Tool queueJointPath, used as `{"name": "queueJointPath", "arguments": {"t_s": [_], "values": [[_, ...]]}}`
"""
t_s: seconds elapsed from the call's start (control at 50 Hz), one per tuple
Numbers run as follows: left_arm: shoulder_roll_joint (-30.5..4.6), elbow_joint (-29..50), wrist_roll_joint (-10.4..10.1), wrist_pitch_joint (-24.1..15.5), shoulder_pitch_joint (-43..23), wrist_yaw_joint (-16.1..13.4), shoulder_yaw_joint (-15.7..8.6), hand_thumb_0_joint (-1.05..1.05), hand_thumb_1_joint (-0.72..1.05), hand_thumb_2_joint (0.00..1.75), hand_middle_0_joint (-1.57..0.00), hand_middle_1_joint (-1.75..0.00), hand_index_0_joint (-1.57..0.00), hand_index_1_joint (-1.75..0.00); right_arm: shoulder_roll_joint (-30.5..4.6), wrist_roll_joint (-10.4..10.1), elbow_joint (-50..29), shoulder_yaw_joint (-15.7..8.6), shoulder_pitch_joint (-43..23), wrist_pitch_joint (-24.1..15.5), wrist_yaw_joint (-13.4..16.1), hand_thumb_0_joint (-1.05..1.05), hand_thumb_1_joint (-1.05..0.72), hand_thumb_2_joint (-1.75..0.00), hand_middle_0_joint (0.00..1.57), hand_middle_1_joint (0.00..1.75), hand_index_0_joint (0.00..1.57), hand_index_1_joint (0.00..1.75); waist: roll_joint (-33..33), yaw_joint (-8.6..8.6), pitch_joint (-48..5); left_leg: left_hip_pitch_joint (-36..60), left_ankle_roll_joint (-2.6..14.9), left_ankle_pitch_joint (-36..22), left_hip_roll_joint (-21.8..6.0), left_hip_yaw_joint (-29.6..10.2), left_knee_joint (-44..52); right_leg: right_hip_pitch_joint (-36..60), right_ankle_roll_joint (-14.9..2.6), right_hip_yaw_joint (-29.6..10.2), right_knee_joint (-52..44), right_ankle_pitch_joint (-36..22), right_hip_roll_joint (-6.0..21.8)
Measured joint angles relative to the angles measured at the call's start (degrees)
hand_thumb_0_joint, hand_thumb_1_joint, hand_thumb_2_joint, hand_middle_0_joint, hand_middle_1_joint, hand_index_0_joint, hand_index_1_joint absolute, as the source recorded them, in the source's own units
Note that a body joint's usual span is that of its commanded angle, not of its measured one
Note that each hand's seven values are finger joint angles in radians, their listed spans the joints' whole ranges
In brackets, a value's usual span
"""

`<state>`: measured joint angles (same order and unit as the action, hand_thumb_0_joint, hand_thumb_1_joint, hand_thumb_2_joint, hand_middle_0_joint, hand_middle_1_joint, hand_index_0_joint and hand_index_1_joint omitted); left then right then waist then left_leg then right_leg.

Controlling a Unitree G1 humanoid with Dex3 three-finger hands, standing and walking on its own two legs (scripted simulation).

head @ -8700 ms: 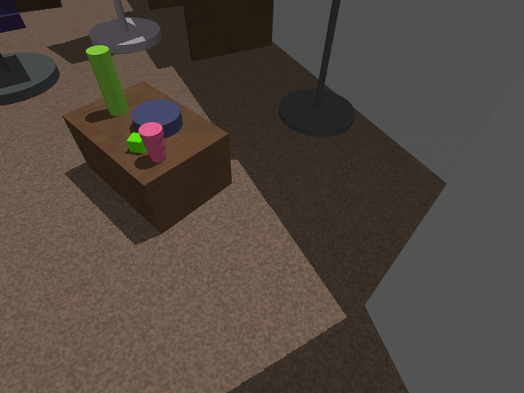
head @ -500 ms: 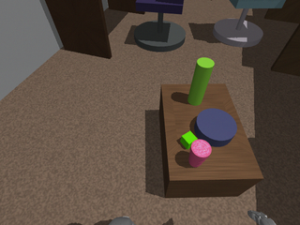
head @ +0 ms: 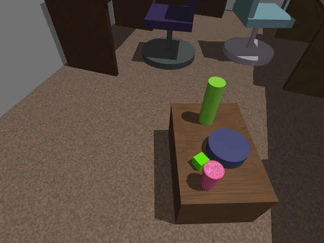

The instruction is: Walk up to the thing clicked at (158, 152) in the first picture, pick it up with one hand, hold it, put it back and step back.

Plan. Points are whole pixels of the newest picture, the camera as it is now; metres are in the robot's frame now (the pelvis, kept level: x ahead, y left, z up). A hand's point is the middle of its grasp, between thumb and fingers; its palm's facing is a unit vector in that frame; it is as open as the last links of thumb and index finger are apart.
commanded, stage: walk up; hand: right
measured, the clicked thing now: (210, 177) +0.47 -0.22 -0.37
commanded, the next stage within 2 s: stand in 0.68 s
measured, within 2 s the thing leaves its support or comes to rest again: neither
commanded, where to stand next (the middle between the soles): +0.08 +0.00 m, yaw -1 degrees
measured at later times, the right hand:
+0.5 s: hand out of the picture +0.09 -0.26 -0.15, palm faces +0.02 +0.94 -0.34, open 7.4 cm
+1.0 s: hand out of the picture +0.10 -0.26 -0.15, palm faces +0.01 +0.94 -0.34, open 7.4 cm
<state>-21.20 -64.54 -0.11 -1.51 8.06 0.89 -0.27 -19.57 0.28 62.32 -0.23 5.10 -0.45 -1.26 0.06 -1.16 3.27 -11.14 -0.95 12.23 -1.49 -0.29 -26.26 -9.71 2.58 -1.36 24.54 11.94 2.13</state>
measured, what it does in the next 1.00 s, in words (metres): stands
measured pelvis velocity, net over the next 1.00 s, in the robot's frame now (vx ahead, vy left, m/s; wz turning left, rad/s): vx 0.02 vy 0.00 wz -0.02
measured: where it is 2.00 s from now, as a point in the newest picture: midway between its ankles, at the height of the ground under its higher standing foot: outside the picture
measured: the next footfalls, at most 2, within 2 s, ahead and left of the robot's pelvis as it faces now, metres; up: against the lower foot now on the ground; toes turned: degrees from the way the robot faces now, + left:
none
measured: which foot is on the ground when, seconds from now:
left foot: down 0.00-1.00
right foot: down 0.00-1.00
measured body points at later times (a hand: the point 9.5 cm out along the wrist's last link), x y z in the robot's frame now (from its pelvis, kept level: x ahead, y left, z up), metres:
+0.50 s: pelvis +0.01 -0.01 +0.01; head +0.02 -0.01 +0.46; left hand +0.11 +0.29 -0.12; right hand +0.09 -0.31 -0.12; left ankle +0.02 +0.13 -0.74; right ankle +0.02 -0.15 -0.74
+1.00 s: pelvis +0.02 +0.00 +0.01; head +0.03 +0.00 +0.46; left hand +0.11 +0.30 -0.12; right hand +0.10 -0.31 -0.12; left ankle +0.02 +0.13 -0.74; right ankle +0.02 -0.15 -0.74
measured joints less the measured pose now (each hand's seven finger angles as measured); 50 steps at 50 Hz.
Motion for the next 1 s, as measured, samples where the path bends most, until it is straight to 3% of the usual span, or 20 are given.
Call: {"name": "queueJointPath", "arguments": {"t_s": [0.22, 0.62, 1.0], "values": [[1.3, -1.6, 0.2, 0.0, -2.6, -0.2, -0.2, 0.00, 0.90, 0.90, -0.20, -0.30, -0.21, -0.30, -1.1, 0.0, 2.0, -0.7, -1.8, 0.1, 0.4, 0.00, -0.90, -0.90, 0.21, 0.30, 0.20, 0.30, 0.5, 0.34, -0.2, 2.2, -0.53, -2.0, -0.4, 0.3, 4.6, 1.6, -0.38, -0.1, -3.6, -1.5, -0.3], [1.1, -1.2, 0.5, 0.5, -3.9, -0.4, -0.6, 0.00, 0.90, 0.90, -0.20, -0.30, -0.21, -0.30, -0.3, 0.3, 3.1, -0.9, 0.4, 0.3, 0.4, 0.00, -0.90, -0.90, 0.21, 0.30, 0.20, 0.30, -0.2, 1.65, -0.1, 3.6, -0.41, -1.8, -0.5, 1.5, 6.0, 2.4, -0.24, -1.3, -4.9, -1.7, -0.4], [0.5, -0.7, 0.4, 0.8, -2.8, -0.3, -0.3, 0.00, 0.90, 0.90, -0.20, -0.30, -0.21, -0.30, -0.5, 0.3, 3.4, -0.4, -0.4, -0.3, 0.6, 0.00, -0.90, -0.90, 0.21, 0.30, 0.20, 0.30, -0.7, 1.46, -0.2, 4.5, -0.45, -2.2, -0.1, 1.2, 7.6, 3.0, -0.22, -0.9, -5.3, -1.4, 0.0]]}}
